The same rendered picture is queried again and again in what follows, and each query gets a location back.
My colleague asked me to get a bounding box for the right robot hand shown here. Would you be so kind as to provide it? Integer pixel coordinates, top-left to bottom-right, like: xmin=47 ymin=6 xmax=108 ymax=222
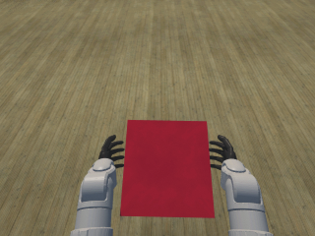
xmin=209 ymin=135 xmax=237 ymax=170

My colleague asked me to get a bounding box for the carton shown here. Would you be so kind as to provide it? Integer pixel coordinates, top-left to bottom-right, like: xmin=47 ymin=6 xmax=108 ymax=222
xmin=120 ymin=120 xmax=215 ymax=218

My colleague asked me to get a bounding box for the left robot forearm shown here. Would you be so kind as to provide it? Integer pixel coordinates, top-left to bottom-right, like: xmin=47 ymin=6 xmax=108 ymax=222
xmin=70 ymin=158 xmax=117 ymax=236

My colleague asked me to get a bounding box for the left robot hand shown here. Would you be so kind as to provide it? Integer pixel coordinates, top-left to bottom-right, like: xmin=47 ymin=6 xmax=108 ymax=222
xmin=98 ymin=135 xmax=125 ymax=168

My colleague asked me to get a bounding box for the right robot forearm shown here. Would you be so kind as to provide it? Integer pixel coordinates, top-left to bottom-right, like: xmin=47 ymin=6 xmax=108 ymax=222
xmin=220 ymin=158 xmax=274 ymax=236

